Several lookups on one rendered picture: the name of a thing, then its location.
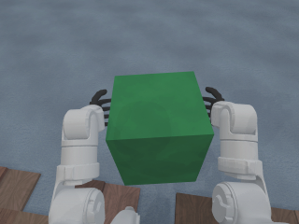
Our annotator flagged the carton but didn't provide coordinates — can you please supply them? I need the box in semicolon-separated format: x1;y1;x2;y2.
106;71;214;186

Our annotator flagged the robot left forearm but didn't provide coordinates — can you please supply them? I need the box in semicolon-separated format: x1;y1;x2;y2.
48;105;106;224

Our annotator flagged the robot left shin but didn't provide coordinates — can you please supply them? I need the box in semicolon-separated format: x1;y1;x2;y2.
124;206;135;211

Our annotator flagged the right robot hand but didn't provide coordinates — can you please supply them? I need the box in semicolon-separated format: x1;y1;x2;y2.
202;87;225;126

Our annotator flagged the left robot hand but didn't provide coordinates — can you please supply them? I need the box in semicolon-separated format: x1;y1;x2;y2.
89;89;111;127

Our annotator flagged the left robot thigh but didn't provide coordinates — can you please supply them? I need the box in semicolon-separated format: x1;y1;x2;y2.
110;210;140;224

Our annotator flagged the right robot upper arm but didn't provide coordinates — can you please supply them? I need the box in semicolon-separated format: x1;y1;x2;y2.
211;181;290;224

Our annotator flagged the left robot upper arm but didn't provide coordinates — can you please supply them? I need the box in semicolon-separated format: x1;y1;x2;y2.
49;188;106;224

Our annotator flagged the robot right forearm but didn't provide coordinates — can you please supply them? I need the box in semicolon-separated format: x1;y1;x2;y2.
210;101;272;216

